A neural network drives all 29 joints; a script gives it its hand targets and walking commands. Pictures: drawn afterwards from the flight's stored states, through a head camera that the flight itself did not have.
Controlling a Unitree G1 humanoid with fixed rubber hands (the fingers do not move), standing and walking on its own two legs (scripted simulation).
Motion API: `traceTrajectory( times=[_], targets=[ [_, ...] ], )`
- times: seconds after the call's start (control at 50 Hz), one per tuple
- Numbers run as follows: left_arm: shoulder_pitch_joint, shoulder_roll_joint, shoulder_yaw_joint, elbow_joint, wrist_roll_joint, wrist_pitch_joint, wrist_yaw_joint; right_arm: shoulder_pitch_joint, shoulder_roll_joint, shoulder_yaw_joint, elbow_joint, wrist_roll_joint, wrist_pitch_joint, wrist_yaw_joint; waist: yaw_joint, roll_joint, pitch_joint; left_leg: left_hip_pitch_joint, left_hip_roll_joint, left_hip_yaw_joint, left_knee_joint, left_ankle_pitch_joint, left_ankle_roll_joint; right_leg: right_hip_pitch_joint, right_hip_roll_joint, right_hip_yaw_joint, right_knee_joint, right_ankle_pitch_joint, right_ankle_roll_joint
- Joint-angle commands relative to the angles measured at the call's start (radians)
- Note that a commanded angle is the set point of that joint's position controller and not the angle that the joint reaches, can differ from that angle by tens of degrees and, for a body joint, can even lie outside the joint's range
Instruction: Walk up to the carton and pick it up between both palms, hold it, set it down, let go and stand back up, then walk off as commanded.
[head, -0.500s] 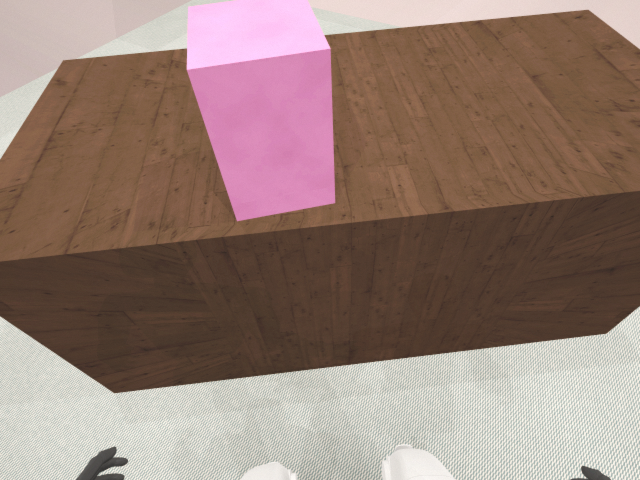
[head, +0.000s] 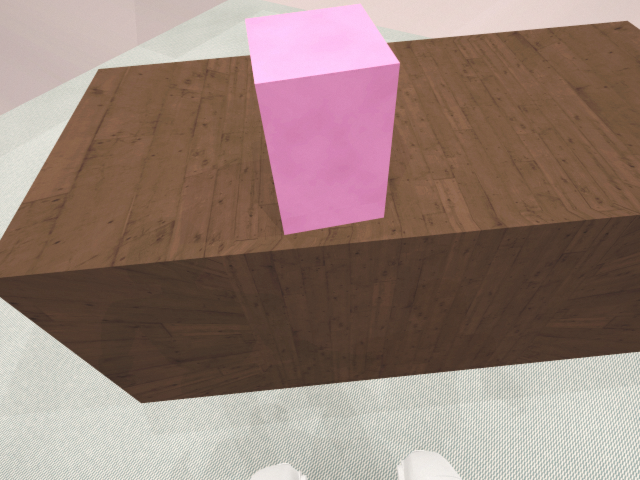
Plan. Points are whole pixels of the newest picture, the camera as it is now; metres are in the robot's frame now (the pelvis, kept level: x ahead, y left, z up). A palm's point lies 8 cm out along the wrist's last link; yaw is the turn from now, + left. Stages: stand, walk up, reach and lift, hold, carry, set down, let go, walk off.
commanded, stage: walk up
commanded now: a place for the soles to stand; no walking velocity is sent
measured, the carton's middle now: (320, 126) +0.62 +0.03 +0.09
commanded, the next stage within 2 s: reach and lift in 1.72 s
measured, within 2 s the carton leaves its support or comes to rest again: neither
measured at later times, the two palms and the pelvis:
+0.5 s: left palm (128, 406) +0.24 +0.30 -0.08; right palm (620, 454) +0.16 -0.33 -0.09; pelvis +0.12 -0.01 +0.01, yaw -2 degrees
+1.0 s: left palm (140, 382) +0.27 +0.30 -0.08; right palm (605, 416) +0.21 -0.33 -0.09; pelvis +0.13 -0.01 +0.01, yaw -2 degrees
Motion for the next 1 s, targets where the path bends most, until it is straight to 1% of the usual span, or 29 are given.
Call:
traceTrajectory(
  times=[0.0,0.04,0.12,0.16,0.24,0.28,0.3,0.32,0.34,0.36,0.38,0.42,0.46,0.5,0.52,0.54,0.56,0.58,0.6,0.62,0.64,0.66,0.68,0.7,0.76,0.82,0.86,0.92,0.98],
  targets=[
    [-0.131,0.267,0.071,-0.023,0.025,-0.041,0.002,0.039,-0.362,-0.121,-0.051,0.013,-0.034,-0.043,-0.050,-0.014,0.100,0.295,0.361,-0.693,-0.703,-0.533,0.122,-0.488,0.008,0.068,0.204,0.099,0.017],
    [-0.041,0.241,0.073,0.002,0.027,-0.040,-0.012,0.034,-0.303,-0.103,-0.058,0.009,-0.048,-0.048,-0.022,0.059,0.111,0.258,0.287,-0.513,-0.651,-0.370,0.115,-0.374,-0.018,0.028,0.119,0.164,0.018],
    [-0.083,0.206,0.069,-0.028,0.023,-0.035,-0.033,0.082,-0.284,-0.089,-0.071,0.016,-0.063,-0.042,-0.032,0.078,0.145,0.235,0.250,-0.369,-0.649,-0.180,0.123,-0.304,-0.015,-0.001,-0.007,0.246,0.016],
    [-0.107,0.173,0.055,-0.036,0.024,-0.034,-0.034,0.098,-0.277,-0.088,-0.071,0.018,-0.061,-0.047,-0.036,0.088,0.134,0.263,0.246,-0.288,-0.601,0.076,0.120,-0.270,-0.008,-0.039,-0.094,0.262,0.013],
    [-0.119,0.121,0.032,-0.048,0.018,-0.040,-0.023,0.083,-0.245,-0.073,-0.088,0.018,-0.035,-0.055,-0.036,0.197,0.039,0.282,0.173,-0.091,-0.355,0.691,0.122,-0.071,0.028,-0.165,-0.293,0.273,0.002],
    [-0.086,0.112,0.029,-0.024,0.014,-0.052,-0.010,0.058,-0.232,-0.069,-0.095,0.030,-0.019,-0.060,-0.017,0.177,-0.036,0.229,0.152,-0.051,-0.219,0.743,0.115,0.099,0.052,-0.191,-0.409,0.386,-0.024],
    [-0.033,0.135,0.039,-0.006,0.022,-0.060,0.001,0.043,-0.209,-0.060,-0.101,0.035,-0.014,-0.064,0.018,0.144,-0.092,0.181,0.134,-0.025,-0.092,0.792,0.092,0.229,0.082,-0.184,-0.444,0.431,-0.052],
    [0.037,0.171,0.053,0.012,0.031,-0.064,0.011,0.052,-0.172,-0.048,-0.100,0.046,-0.017,-0.067,0.068,0.084,-0.150,0.094,0.116,-0.015,0.047,0.737,0.063,0.376,0.054,-0.101,-0.444,0.499,-0.092],
    [0.087,0.242,0.076,0.016,0.038,-0.068,0.020,0.092,-0.129,-0.033,-0.109,0.060,-0.018,-0.069,0.088,-0.103,-0.227,-0.061,0.050,-0.016,0.245,0.526,0.017,0.523,-0.098,0.216,-0.466,0.584,-0.166],
    [0.070,0.286,0.078,-0.014,0.027,-0.069,0.023,0.102,-0.120,-0.027,-0.111,0.072,-0.003,-0.074,0.078,-0.199,-0.255,-0.134,-0.072,-0.068,0.377,0.056,-0.014,0.497,-0.293,0.585,-0.567,0.569,-0.308],
    [0.015,0.292,0.071,-0.023,0.002,-0.063,0.021,0.072,-0.177,-0.035,-0.090,0.065,0.009,-0.083,0.062,-0.129,-0.212,-0.101,-0.021,-0.154,0.378,-0.182,-0.006,0.390,-0.323,0.628,-0.618,0.383,-0.343],
    [-0.070,0.249,0.050,-0.019,0.017,-0.049,0.026,0.023,-0.164,-0.042,-0.068,0.054,0.007,-0.078,0.031,-0.103,-0.066,-0.066,0.011,-0.162,0.256,-0.236,-0.001,0.168,-0.259,0.479,-0.615,0.223,-0.288],
    [-0.126,0.234,0.043,-0.021,0.031,-0.033,0.021,0.072,-0.164,-0.049,-0.022,0.042,0.009,-0.065,-0.004,-0.210,-0.030,0.022,0.008,-0.115,0.015,-0.227,0.002,0.047,-0.186,0.345,-0.614,0.129,-0.226],
    [-0.191,0.209,0.033,-0.037,0.026,-0.019,0.017,0.150,-0.148,-0.055,0.034,0.033,0.011,-0.060,-0.051,-0.221,-0.067,0.209,-0.021,-0.069,-0.217,0.011,0.013,-0.054,-0.146,0.269,-0.567,0.136,-0.177],
    [-0.196,0.178,0.023,-0.040,0.019,-0.011,0.017,0.153,-0.168,-0.061,0.047,0.022,0.010,-0.064,-0.057,-0.184,-0.076,0.256,-0.017,-0.105,-0.273,0.061,0.020,-0.095,-0.120,0.224,-0.509,0.149,-0.130],
    [-0.184,0.132,0.016,-0.040,0.009,-0.002,0.017,0.127,-0.204,-0.062,0.037,0.004,0.005,-0.072,-0.045,-0.042,-0.055,0.240,0.105,-0.301,-0.415,0.000,0.056,-0.142,-0.065,0.152,-0.363,0.149,-0.080],
    [-0.186,0.110,0.014,-0.030,0.002,0.006,0.017,0.019,-0.270,-0.062,0.003,0.004,-0.003,-0.075,-0.013,0.112,0.026,0.083,0.282,-0.512,-0.564,-0.121,0.112,-0.130,0.046,0.026,-0.228,0.082,-0.024],
    [-0.189,0.169,0.035,-0.012,0.013,0.010,0.019,-0.085,-0.288,-0.066,-0.033,0.009,-0.008,-0.071,0.006,0.092,0.064,-0.016,0.352,-0.515,-0.563,-0.054,0.186,-0.049,0.051,-0.033,-0.109,0.012,-0.013],
    [-0.163,0.166,0.038,-0.013,0.010,0.005,0.018,-0.121,-0.268,-0.065,-0.041,0.010,-0.014,-0.072,0.029,0.043,0.056,-0.017,0.338,-0.461,-0.494,0.126,0.198,0.008,0.033,-0.041,-0.128,0.037,-0.012],
    [-0.154,0.153,0.038,-0.001,0.008,-0.004,0.012,-0.142,-0.249,-0.057,-0.042,0.013,-0.017,-0.072,0.049,0.024,0.024,-0.008,0.271,-0.333,-0.396,0.305,0.171,0.082,0.022,-0.059,-0.216,0.096,-0.017],
    [-0.149,0.149,0.033,0.003,0.007,-0.017,0.009,-0.145,-0.226,-0.052,-0.043,0.019,-0.016,-0.071,0.050,0.017,-0.021,0.040,0.200,-0.221,-0.300,0.465,0.122,0.137,0.008,-0.042,-0.304,0.300,-0.023],
    [-0.159,0.164,0.030,-0.010,0.012,-0.029,0.010,-0.096,-0.201,-0.049,-0.039,0.030,-0.012,-0.072,0.020,-0.007,-0.095,0.109,0.135,-0.141,-0.209,0.569,0.063,0.181,-0.026,0.017,-0.350,0.558,-0.050],
    [-0.170,0.190,0.029,-0.027,0.015,-0.035,0.013,-0.055,-0.190,-0.047,-0.037,0.042,-0.009,-0.072,0.001,-0.014,-0.175,0.130,0.093,-0.100,-0.145,0.582,0.021,0.240,-0.067,0.092,-0.309,0.773,-0.094],
    [-0.163,0.195,0.027,-0.030,0.009,-0.035,0.017,-0.039,-0.170,-0.042,-0.035,0.044,-0.003,-0.072,-0.004,-0.019,-0.232,0.140,0.067,-0.103,-0.128,0.500,0.003,0.260,-0.101,0.166,-0.301,0.811,-0.138],
    [-0.222,0.197,0.026,-0.033,0.000,-0.018,0.024,-0.076,-0.179,-0.041,-0.029,0.040,0.012,-0.074,-0.016,-0.043,-0.149,0.125,0.064,-0.151,-0.198,0.263,0.027,0.132,-0.095,0.185,-0.351,0.596,-0.131],
    [-0.221,0.169,0.025,-0.016,0.004,-0.005,0.017,-0.089,-0.209,-0.050,-0.010,0.030,0.011,-0.070,-0.008,0.007,-0.084,0.076,0.141,-0.204,-0.301,0.171,0.078,0.091,-0.015,0.065,-0.300,0.397,-0.073],
    [-0.197,0.164,0.026,-0.003,0.007,-0.004,0.015,-0.148,-0.211,-0.053,-0.027,0.028,0.012,-0.067,0.016,0.031,-0.055,0.029,0.178,-0.211,-0.324,0.191,0.102,0.127,0.015,0.011,-0.276,0.385,-0.052],
    [-0.216,0.175,0.032,-0.008,0.014,-0.013,0.010,-0.139,-0.190,-0.045,-0.026,0.032,0.013,-0.067,0.013,-0.008,-0.085,0.037,0.115,-0.153,-0.271,0.150,0.054,0.154,-0.039,0.087,-0.366,0.402,-0.082],
    [-0.250,0.184,0.027,-0.017,0.019,-0.015,0.007,-0.132,-0.184,-0.042,-0.024,0.033,0.018,-0.065,-0.005,-0.029,-0.079,0.062,0.086,-0.157,-0.259,0.068,0.040,0.102,-0.061,0.153,-0.408,0.358,-0.102]
  ],
)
